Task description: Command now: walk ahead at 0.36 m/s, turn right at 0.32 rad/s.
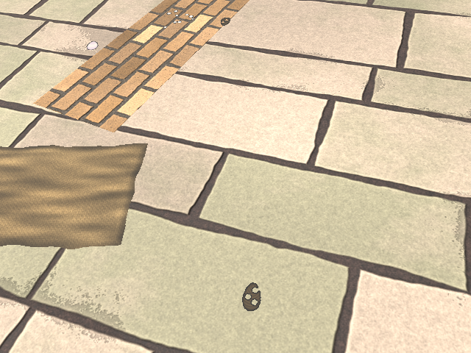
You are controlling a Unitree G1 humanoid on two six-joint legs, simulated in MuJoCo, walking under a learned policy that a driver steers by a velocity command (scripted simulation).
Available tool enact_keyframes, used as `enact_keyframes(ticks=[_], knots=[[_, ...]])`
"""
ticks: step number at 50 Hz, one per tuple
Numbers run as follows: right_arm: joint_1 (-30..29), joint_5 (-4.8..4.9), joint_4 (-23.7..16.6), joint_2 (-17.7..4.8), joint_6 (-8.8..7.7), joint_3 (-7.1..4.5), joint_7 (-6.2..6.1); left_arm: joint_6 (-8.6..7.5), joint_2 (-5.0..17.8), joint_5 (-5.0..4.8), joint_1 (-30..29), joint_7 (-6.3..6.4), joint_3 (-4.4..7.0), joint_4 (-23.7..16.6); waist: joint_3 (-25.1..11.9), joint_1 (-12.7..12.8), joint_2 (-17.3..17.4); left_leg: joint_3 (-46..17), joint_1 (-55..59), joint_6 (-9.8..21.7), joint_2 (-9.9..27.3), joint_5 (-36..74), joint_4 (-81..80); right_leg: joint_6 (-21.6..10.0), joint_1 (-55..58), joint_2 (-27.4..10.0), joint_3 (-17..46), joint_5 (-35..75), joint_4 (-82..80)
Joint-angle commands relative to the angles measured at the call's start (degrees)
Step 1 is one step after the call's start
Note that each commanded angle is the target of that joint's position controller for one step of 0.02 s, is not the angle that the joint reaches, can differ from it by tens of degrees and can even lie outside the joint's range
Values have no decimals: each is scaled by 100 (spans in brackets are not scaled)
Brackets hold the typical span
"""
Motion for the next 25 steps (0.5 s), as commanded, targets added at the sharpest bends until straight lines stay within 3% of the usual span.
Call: enact_keyframes(ticks=[1,6,10,12,14,15,16,17,18,19,20,22,25], knots=[[-542,-36,-449,-467,-147,-107,80,-184,863,-55,179,26,251,-126,467,12,-832,65,-1542,-210,275,524,286,-735,642,-1244,1774,-114,-1215],[-1410,32,-750,-346,-130,-26,78,-176,880,-38,784,75,330,80,475,307,-837,210,-1821,-438,293,738,-375,-817,762,-1184,1691,1022,-967],[-1964,95,-1000,-305,-187,44,106,-145,971,13,989,113,377,115,448,443,-919,292,-1369,-392,119,743,-1113,-785,616,-1165,1728,2091,-512],[-1761,136,-1007,-395,-224,34,73,-135,1040,27,795,136,408,40,342,250,-977,231,-648,-279,48,789,-1482,-621,353,-1218,1846,2509,-288],[-879,171,-751,-594,-264,-49,-29,-155,1169,5,387,126,445,-92,21,-231,-919,243,920,-89,-149,737,-1991,-340,-181,-1074,1823,3228,312],[-145,141,-548,-812,-325,-136,-121,-197,1176,-42,261,81,449,-127,-369,-612,-634,104,2042,70,12,928,-2316,-173,-511,-753,1545,3319,1262],[751,20,-467,-1257,-375,-258,-248,-256,920,-118,234,26,388,-294,-1145,-940,6,-998,3342,319,1155,-317,-2598,-38,-1182,-365,1126,2123,2729],[985,-92,-492,-1657,-323,-324,-305,-247,285,-232,600,45,254,-505,-1665,-722,1253,-3463,4254,689,2710,-1476,-3314,63,-2627,392,435,-1647,4206],[704,-11,-451,-1460,-254,-329,-282,-157,781,-59,741,75,326,-429,-1314,-434,1020,-4315,3571,936,2785,-1995,-3540,-5,-3042,-15,290,-1501,4938],[281,39,-535,-887,-251,-208,-253,-108,862,32,431,34,359,-362,-521,-312,320,-3451,2806,871,2513,-1844,-3597,-39,-3088,-317,237,-945,5053],[54,58,-527,-570,-284,-131,-221,-97,723,44,159,-35,334,-359,-49,-264,70,-2479,2216,802,2160,-877,-3688,1,-2982,-490,144,-571,4876],[118,51,-417,-389,-370,-70,-222,0,659,125,13,-134,347,-370,148,-148,381,-1374,1785,662,1753,493,-3816,92,-2786,-672,24,-381,4666],[432,148,-221,-377,-543,-83,-167,127,550,133,-337,-236,323,-546,114,-93,381,-648,1876,688,1696,1836,-3885,137,-3020,-692,-77,-125,4615]])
